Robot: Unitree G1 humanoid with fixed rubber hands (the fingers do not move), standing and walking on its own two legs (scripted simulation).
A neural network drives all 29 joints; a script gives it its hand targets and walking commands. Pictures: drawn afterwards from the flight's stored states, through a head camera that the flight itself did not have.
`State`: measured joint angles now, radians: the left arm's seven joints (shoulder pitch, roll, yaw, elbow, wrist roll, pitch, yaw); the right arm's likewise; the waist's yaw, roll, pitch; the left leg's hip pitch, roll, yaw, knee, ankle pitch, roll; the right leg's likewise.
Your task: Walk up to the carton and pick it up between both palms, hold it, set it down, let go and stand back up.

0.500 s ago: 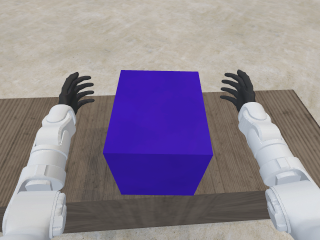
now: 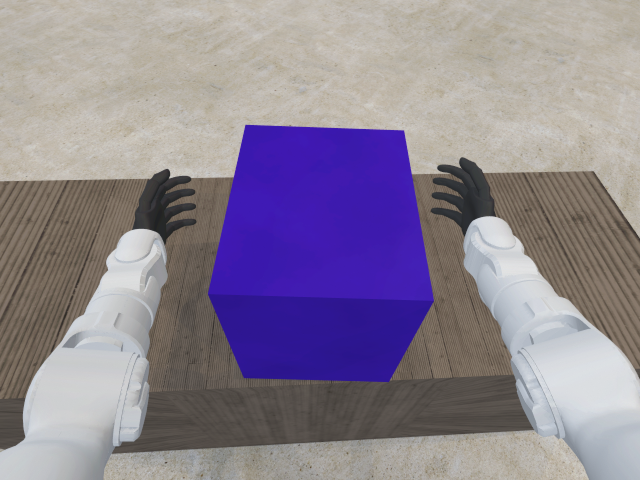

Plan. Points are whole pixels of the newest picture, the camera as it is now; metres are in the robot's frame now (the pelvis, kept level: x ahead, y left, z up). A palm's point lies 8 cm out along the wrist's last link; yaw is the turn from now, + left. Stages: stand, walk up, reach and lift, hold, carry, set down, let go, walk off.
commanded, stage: reach and lift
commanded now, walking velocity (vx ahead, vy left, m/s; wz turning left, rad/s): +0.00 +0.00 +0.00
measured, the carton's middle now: (320, 259) +0.45 +0.05 -0.06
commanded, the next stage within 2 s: none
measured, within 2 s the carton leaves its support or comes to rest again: neither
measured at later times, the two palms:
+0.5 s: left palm (180, 261) +0.40 +0.26 -0.02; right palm (465, 253) +0.44 -0.16 +0.00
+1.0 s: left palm (209, 261) +0.41 +0.22 -0.02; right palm (439, 255) +0.44 -0.13 -0.01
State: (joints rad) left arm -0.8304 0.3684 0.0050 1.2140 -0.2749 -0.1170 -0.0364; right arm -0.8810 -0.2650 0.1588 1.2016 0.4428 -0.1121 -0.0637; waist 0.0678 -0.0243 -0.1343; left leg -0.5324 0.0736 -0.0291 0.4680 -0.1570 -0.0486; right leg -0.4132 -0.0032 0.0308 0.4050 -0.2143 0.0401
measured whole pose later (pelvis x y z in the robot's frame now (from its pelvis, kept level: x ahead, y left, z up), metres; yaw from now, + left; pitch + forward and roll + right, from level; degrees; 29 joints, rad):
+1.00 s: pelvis -0.01 +0.00 -0.04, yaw -1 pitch +27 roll -2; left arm -0.89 0.24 0.08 1.46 -0.19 -0.48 0.00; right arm -0.93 -0.13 0.13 1.38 0.34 -0.44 -0.10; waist 0.05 -0.02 -0.28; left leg -0.99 0.07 -0.04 0.78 -0.27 -0.05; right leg -0.90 0.00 0.04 0.77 -0.35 0.05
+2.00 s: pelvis +0.01 +0.01 -0.02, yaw +0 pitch +24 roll -2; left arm -0.83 0.17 0.34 1.50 0.07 -0.66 0.02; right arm -0.85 -0.07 -0.38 1.39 -0.17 -0.60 -0.09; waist 0.04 -0.01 -0.18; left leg -0.80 0.06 -0.03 0.59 -0.21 -0.04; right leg -0.68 -0.02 0.03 0.54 -0.27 0.05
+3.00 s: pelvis +0.01 +0.01 +0.00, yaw +1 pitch +22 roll -2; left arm -0.70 0.11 0.26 1.40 0.05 -0.67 0.06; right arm -0.72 -0.07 -0.29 1.36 -0.16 -0.68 -0.13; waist 0.05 0.00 -0.18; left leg -0.71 0.06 -0.04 0.47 -0.14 -0.04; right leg -0.57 -0.02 0.01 0.37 -0.19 0.05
